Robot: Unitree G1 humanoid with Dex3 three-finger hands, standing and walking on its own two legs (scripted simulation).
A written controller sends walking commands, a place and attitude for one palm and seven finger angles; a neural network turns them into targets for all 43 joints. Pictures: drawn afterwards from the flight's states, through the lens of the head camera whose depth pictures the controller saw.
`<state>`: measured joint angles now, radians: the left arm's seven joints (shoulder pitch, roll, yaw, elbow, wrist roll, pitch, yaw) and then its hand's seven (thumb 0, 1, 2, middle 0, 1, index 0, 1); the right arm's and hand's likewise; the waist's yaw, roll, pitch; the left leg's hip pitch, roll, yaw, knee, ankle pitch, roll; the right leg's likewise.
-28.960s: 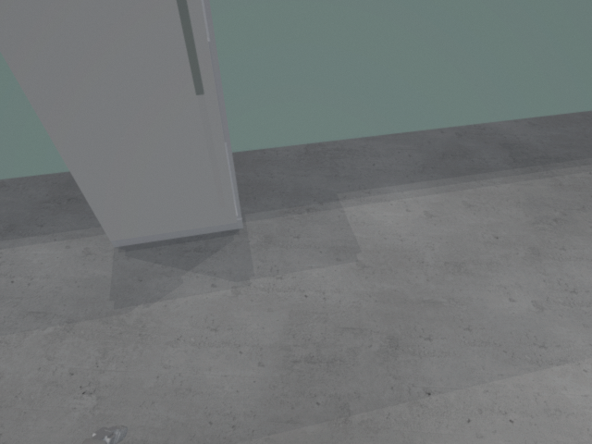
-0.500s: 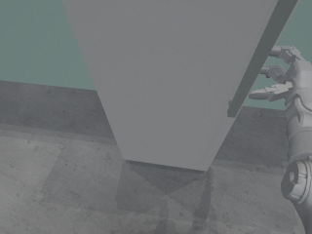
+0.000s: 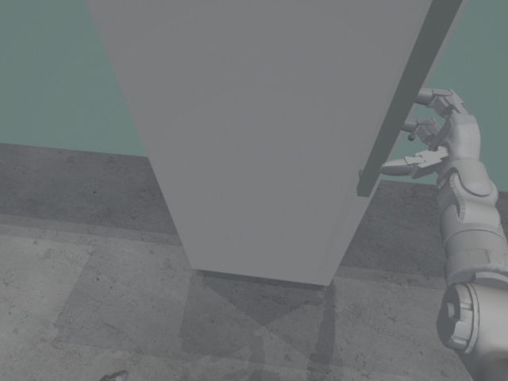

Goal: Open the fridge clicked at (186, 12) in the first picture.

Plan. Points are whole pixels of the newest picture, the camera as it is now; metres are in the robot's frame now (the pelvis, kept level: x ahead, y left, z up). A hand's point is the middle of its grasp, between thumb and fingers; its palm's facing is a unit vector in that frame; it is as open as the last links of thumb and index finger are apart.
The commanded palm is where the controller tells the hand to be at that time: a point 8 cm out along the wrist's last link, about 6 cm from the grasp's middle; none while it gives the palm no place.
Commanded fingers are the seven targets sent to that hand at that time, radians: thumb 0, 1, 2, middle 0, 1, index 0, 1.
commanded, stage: slide the fingers in behind the handle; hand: right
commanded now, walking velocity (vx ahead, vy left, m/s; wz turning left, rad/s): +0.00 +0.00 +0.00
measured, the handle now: (399, 95) +0.52 -0.15 +0.19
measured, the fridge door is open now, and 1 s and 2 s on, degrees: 0 0 0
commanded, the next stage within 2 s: grip the handle and tug to test in 1.14 s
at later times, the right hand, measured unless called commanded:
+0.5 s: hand (384, 137) +0.46 -0.13 +0.15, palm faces +0.00 +1.00 -0.01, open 14.0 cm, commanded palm +0.44 -0.18 +0.16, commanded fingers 0.00 0.50 -0.30 0.30 1.20 0.30 1.20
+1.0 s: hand (385, 136) +0.46 -0.13 +0.16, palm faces +0.01 +1.00 +0.00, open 14.0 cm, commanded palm +0.44 -0.18 +0.16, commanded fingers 0.00 0.50 -0.30 0.30 1.20 0.30 1.20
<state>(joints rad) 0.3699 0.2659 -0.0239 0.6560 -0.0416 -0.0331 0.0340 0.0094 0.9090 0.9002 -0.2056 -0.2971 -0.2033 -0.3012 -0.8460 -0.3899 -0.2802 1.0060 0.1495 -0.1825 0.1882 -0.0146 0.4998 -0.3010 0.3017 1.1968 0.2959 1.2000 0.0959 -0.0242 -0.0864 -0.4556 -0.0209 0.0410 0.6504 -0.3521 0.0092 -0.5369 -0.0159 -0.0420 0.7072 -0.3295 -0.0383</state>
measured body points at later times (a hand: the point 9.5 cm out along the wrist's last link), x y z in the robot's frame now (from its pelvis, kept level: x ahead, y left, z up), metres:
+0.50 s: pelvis +0.00 +0.02 +0.00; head +0.03 +0.02 +0.45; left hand +0.06 +0.28 -0.12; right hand +0.46 -0.18 +0.16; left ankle -0.02 +0.12 -0.72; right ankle +0.01 -0.09 -0.72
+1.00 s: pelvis +0.00 +0.02 +0.00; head +0.03 +0.03 +0.45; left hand +0.05 +0.29 -0.11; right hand +0.46 -0.18 +0.16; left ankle -0.02 +0.12 -0.72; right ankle +0.01 -0.09 -0.72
